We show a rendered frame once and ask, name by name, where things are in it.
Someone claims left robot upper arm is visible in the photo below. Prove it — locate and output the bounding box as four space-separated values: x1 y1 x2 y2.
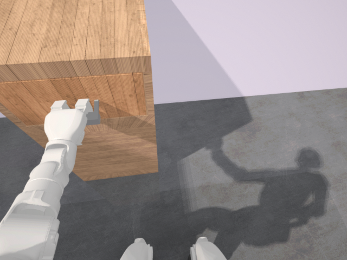
0 213 60 260

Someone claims cabinet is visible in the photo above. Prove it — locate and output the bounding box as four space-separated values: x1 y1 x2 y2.
0 0 158 181

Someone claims left robot shin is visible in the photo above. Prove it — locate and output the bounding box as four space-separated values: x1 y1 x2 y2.
134 238 146 243

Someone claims left robot hand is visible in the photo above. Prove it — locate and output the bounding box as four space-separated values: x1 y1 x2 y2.
44 99 93 146

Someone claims drawer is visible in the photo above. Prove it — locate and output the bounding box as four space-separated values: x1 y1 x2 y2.
0 72 147 126

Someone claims handle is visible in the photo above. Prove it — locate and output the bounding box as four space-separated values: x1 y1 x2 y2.
86 100 100 126

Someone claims left robot forearm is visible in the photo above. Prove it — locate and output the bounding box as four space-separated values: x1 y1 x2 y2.
0 139 77 230

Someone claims left robot thigh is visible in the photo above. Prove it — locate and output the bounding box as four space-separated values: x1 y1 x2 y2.
120 243 153 260

